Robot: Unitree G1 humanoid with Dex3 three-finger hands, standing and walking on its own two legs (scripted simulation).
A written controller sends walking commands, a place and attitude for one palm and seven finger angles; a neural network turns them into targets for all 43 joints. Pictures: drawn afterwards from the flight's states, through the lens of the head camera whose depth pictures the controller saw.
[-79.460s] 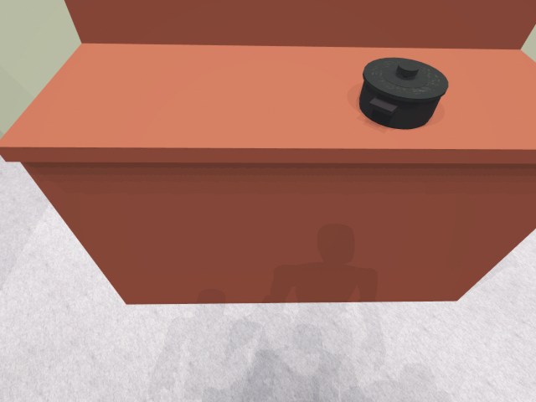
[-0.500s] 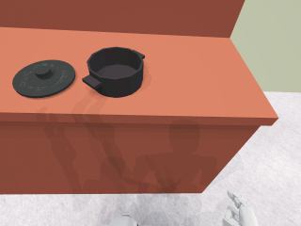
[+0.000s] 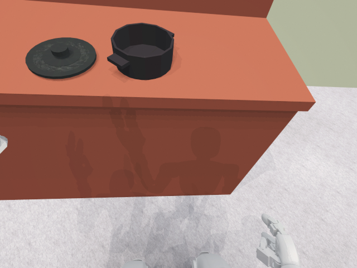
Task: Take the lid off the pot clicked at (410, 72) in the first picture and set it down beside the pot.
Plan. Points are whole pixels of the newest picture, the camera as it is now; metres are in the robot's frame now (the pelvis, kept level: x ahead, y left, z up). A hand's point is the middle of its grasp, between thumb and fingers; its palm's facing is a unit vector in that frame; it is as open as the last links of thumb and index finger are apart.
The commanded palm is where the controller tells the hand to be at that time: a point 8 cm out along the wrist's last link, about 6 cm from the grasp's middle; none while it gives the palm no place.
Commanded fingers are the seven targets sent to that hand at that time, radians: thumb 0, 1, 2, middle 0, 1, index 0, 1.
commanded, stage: stop stepping back and stand still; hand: left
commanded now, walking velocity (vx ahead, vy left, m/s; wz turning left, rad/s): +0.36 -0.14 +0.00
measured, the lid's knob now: (59, 49) +0.62 +0.35 +0.09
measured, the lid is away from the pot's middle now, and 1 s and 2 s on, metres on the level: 0.23 0.23 0.23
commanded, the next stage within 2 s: let the arm hang, fingers relaxed in 1.62 s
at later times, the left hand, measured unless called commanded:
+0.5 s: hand out of the picture +0.11 +0.25 +0.27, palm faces +0.46 -0.86 -0.23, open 7.4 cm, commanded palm +0.04 +0.29 +0.28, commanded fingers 0.00 0.90 0.90 -0.20 -0.30 -0.20 -0.30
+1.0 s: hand (95, 265) +0.14 +0.18 -0.10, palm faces +0.06 -0.96 -0.26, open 7.4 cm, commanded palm none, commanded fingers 0.00 0.90 0.90 -0.20 -0.30 -0.20 -0.30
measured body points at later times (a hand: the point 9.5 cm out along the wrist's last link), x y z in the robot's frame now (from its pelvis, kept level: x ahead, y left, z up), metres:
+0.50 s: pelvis -0.10 +0.01 +0.00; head -0.12 +0.05 +0.45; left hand +0.08 +0.29 +0.28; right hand +0.04 -0.23 -0.06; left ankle -0.07 +0.12 -0.73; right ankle -0.13 -0.10 -0.65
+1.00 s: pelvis -0.06 -0.01 -0.02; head -0.06 -0.03 +0.43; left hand +0.13 +0.23 -0.08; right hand +0.05 -0.27 -0.15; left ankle -0.06 +0.13 -0.73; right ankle -0.01 -0.13 -0.74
